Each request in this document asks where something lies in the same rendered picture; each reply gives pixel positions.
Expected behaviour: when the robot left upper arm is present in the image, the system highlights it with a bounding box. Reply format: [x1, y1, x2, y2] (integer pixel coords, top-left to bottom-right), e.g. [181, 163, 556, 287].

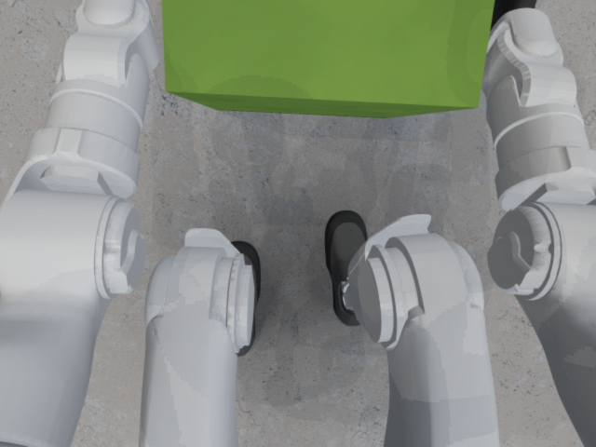
[0, 189, 146, 447]

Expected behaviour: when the robot right hand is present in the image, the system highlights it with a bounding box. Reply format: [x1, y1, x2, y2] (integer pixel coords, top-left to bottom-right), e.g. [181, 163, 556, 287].
[490, 0, 537, 31]

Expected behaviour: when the right robot thigh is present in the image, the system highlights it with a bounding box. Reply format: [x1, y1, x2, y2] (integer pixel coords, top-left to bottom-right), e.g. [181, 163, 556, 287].
[358, 233, 500, 447]

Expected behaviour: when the left robot forearm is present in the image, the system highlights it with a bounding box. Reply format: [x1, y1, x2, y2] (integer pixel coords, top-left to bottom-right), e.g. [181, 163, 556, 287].
[0, 0, 160, 212]

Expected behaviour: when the carton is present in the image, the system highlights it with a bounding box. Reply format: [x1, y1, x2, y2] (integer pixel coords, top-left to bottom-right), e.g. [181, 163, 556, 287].
[162, 0, 494, 118]

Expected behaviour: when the right robot forearm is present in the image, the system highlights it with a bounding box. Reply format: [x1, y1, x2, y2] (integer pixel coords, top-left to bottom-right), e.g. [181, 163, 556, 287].
[481, 7, 596, 211]

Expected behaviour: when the robot right upper arm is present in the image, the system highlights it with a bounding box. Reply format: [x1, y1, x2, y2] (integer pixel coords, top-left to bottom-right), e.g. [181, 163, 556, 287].
[487, 201, 596, 447]

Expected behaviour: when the robot thigh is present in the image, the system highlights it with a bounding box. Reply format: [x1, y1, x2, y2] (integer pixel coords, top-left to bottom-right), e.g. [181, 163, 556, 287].
[139, 247, 254, 447]
[358, 233, 500, 447]

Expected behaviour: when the left robot thigh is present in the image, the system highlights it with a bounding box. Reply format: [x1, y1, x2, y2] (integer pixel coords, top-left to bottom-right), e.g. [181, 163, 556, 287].
[139, 247, 254, 447]

